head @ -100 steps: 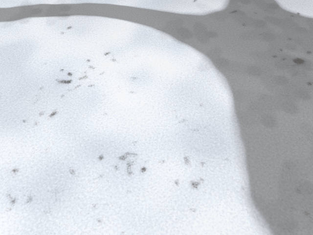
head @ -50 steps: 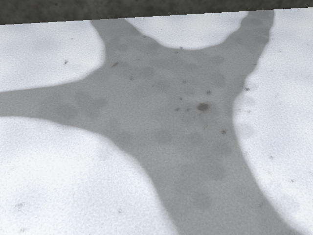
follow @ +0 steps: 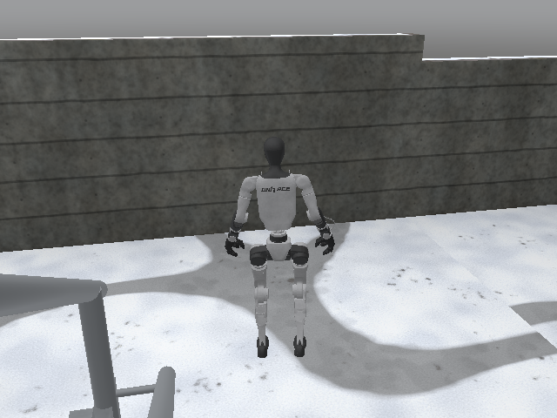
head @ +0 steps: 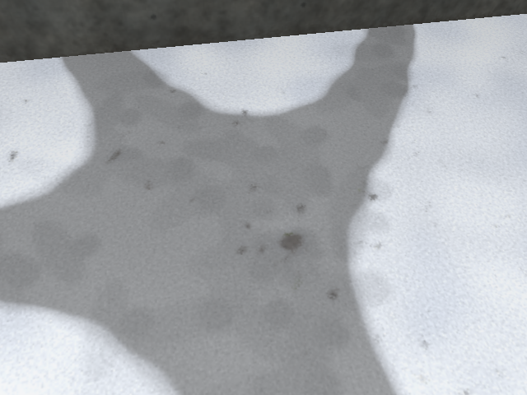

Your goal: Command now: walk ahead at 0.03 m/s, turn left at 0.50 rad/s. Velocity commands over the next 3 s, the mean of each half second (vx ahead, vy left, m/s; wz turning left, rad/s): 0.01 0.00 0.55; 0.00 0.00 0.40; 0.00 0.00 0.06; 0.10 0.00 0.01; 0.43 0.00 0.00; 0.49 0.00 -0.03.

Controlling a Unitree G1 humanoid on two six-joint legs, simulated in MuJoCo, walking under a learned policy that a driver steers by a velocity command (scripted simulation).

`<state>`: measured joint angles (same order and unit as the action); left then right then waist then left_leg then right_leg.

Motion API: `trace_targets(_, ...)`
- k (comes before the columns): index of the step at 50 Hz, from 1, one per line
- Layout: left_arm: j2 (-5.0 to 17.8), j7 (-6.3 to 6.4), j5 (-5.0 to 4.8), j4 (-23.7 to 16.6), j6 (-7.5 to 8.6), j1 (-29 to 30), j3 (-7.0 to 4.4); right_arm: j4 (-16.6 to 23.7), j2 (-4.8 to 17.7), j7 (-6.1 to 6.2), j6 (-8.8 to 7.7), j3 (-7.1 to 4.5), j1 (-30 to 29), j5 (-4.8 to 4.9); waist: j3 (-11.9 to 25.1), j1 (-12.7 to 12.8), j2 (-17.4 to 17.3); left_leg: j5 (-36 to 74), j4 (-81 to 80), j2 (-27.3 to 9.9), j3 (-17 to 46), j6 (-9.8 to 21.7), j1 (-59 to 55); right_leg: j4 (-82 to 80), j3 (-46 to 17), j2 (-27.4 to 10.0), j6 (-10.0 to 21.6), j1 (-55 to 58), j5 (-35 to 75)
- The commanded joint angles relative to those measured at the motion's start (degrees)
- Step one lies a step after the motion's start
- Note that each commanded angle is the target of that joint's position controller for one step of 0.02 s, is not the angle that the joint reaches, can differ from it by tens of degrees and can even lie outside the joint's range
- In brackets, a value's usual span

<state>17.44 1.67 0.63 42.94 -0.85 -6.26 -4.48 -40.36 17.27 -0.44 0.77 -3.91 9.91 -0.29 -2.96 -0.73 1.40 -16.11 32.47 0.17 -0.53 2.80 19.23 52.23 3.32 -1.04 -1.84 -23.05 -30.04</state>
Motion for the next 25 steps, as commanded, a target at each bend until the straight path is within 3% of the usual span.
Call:
trace_targets(1, 4.9, 0.03, -0.78, -4.8, 1.06, 2.4, -1.34, 3.6, 10.4, 0.82, -1.40, -3.04, 2.6, 0.50, 11.2, -1.0, -6.0, 44.5, -8.8, -15.8, 19.1, 12.8, -20.7, 15.0, -7.1, 0.3, -1.2, -17.0, -1.5)
trace_targets(2, 5.7, 0.49, -0.39, -4.7, 0.79, 2.5, -1.66, 4.2, 9.3, 1.24, -1.07, -2.63, 0.5, 1.44, 10.0, -0.3, -5.8, 41.9, -9.3, -14.7, 18.0, 11.3, -19.0, 12.8, -7.5, -0.3, -1.6, -16.8, 1.7)
trace_targets(4, 4.8, 0.61, -0.50, -4.6, 0.63, 1.5, -1.56, 4.9, 9.4, 1.82, -0.33, -2.52, -0.3, 1.16, 10.3, 1.0, -7.7, 42.2, -10.0, -12.4, 16.7, 10.8, -15.4, 11.2, -6.8, 1.1, -2.7, -12.5, 5.8)
trace_targets(9, 3.5, 0.55, -0.77, -4.8, 0.87, 2.8, -0.98, 5.5, 10.7, 2.76, 0.56, -3.14, 0.3, 1.14, 10.4, 0.1, -8.8, 35.6, -9.5, -11.0, 18.4, 10.1, -14.3, -1.5, -7.5, 2.2, -4.0, -8.5, 9.8)
trace_targets(16, 4.6, -0.77, -1.26, -5.2, 2.01, 2.2, -1.46, 7.1, 10.7, 2.20, 1.59, -3.22, -2.2, 1.25, 9.0, -0.3, -11.8, 27.2, -7.8, -9.7, 26.8, 9.3, -10.6, -14.9, -8.3, 3.9, -2.5, -0.2, 9.5)
trace_targets(18, 4.7, -1.29, -1.31, -4.5, 2.71, -0.9, -1.84, 7.8, 10.1, 2.36, 1.92, -3.05, -4.1, 1.93, 8.8, 1.7, -11.9, 23.6, -5.6, -7.5, 28.2, 7.1, -9.4, -26.2, -7.5, 4.0, -1.1, 5.6, 16.2)
trace_targets(19, 5.6, -1.32, -1.05, -3.9, 2.92, -2.7, -2.28, 8.2, 9.2, 2.57, 2.01, -2.78, -4.3, 2.05, 8.9, 2.4, -10.7, 17.5, -3.8, -5.4, 27.4, 4.8, -6.5, -31.6, -8.0, 2.0, 0.0, 11.1, 23.0)
trace_targets(20, 9.4, -0.95, -0.05, -4.3, 2.77, -4.0, -3.15, 8.5, 6.5, 2.53, 1.90, -2.03, -1.9, 1.18, 10.6, 1.1, -2.2, 3.2, 5.0, -1.1, 22.5, 1.7, 0.0, -32.8, -16.8, -8.5, 3.8, 18.2, 29.6)
trace_targets(21, 13.2, -0.90, 1.39, -4.4, 2.21, -2.8, -3.71, 9.5, 5.7, 2.39, 1.37, -1.93, 0.9, 1.24, 7.8, -1.9, 13.5, -20.2, 15.6, 8.9, 11.7, -1.9, 12.4, -34.1, -30.6, -19.5, 13.5, 19.7, 43.5)
trace_targets(22, 10.4, -0.89, 1.86, -5.3, 2.54, -2.6, -3.11, 8.8, 10.6, 2.31, 0.82, -3.38, 1.8, 0.42, 8.3, -0.5, 11.9, -23.0, 29.9, 4.6, 10.8, -4.6, 14.1, -34.5, -34.2, -24.6, 19.4, 16.7, 44.0)
trace_targets(23, 7.2, -0.55, 1.37, -6.2, 2.66, 0.1, -2.13, 7.6, 12.9, 2.11, 0.99, -4.46, 2.1, 1.14, 7.0, -1.2, 7.6, -18.5, 35.2, 3.0, 10.7, -5.4, 14.1, -33.9, -27.8, -21.0, 17.9, 14.9, 40.9)
trace_targets(24, 5.7, -0.31, 0.66, -6.5, 2.46, 2.6, -1.73, 6.3, 12.0, 2.24, 1.62, -4.59, 2.6, 1.34, 5.5, -2.0, 5.6, -14.7, 37.1, 2.2, 9.6, -6.3, 14.3, -33.4, -21.7, -16.5, 14.8, 14.0, 36.6)
trace_targets(25, 5.1, -0.01, -0.13, -6.7, 2.30, 3.2, -1.48, 6.1, 10.8, 2.39, 2.18, -4.41, 2.5, 1.23, 4.8, -1.4, 5.4, -11.5, 38.8, 2.1, 9.0, -7.1, 15.6, -33.3, -18.4, -14.5, 13.3, 14.4, 35.0)
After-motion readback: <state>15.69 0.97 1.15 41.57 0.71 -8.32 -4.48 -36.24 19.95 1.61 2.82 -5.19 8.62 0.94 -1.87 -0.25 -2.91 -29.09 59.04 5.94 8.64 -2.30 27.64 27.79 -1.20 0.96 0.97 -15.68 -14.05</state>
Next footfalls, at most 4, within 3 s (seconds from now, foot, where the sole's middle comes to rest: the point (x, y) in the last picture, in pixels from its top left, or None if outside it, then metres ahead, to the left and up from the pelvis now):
0.40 right None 0.11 -0.13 -0.77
0.82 left None -0.01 0.12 -0.77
1.16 right None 0.09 -0.10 -0.77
2.22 right None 0.25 -0.05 -0.77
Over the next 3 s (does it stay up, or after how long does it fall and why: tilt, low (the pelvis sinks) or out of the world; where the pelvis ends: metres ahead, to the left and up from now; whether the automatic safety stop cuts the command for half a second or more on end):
stays up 0.49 0.18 0.01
